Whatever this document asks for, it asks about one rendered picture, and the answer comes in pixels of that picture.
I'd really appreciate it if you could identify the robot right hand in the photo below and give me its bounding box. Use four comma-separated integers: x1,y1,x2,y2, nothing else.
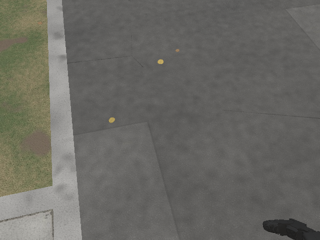
263,218,320,240

